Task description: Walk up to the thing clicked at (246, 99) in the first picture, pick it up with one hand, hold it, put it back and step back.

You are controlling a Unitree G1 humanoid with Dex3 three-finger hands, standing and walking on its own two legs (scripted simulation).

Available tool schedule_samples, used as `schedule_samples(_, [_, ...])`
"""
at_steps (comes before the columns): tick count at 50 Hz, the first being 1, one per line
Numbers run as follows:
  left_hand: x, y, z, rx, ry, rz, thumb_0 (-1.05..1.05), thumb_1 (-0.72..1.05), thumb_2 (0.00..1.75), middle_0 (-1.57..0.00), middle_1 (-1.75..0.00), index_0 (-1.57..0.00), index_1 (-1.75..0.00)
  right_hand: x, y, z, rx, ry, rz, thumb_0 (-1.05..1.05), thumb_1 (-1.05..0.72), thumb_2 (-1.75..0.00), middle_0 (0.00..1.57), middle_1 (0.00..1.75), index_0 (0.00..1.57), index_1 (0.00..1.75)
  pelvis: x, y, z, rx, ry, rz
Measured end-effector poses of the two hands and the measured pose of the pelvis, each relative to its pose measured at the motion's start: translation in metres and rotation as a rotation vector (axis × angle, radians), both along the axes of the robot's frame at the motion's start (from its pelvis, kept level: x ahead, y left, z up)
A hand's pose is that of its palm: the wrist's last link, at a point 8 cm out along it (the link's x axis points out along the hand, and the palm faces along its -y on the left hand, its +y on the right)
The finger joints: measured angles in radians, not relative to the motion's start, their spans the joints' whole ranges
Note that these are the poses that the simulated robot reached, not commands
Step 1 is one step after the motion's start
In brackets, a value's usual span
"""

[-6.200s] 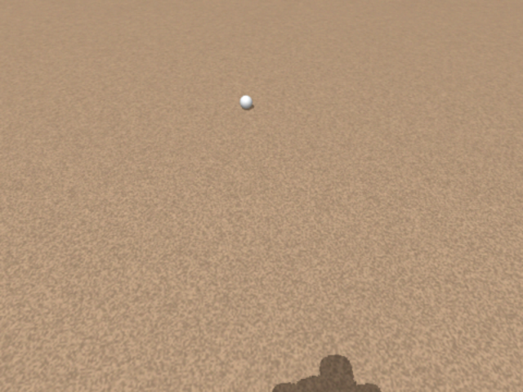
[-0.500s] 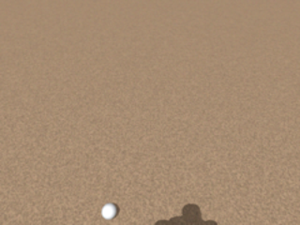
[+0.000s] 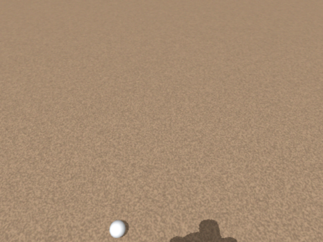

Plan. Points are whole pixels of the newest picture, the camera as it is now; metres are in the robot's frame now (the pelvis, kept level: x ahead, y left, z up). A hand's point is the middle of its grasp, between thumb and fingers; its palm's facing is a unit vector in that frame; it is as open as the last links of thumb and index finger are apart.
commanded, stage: walk up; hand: left
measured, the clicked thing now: (117, 228) +0.39 +0.26 -0.74
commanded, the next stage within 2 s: none
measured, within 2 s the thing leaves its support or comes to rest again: neither
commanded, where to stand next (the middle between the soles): +0.04 +0.02 m, yaw -1 degrees
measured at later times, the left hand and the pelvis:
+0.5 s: hand out of the picture +0.08 +0.29 -0.17, palm faces -0.01 -0.92 -0.40, open 7.4 cm; pelvis -0.06 +0.02 -0.02, yaw +1 degrees
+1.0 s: hand out of the picture +0.05 +0.27 -0.15, palm faces -0.09 -0.92 -0.39, open 7.4 cm; pelvis -0.05 +0.00 -0.02, yaw -2 degrees
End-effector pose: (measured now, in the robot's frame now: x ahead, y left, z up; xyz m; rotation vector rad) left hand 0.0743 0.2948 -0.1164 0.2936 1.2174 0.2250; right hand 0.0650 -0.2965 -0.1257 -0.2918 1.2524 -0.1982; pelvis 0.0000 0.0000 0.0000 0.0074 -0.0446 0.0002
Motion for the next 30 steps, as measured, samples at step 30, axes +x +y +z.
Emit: schedule_samples(30, [-0.018,0.056,-0.025,0.032,-0.091,-0.047,0.01,0.91,0.90,-0.20,-0.30,-0.20,-0.30,-0.094,0.011,-0.002,-0.113,0.074,0.003,0.00,-0.91,-0.90,0.20,0.30,0.20,0.30,-0.078,0.040,-0.028,0.012,0.007,0.030])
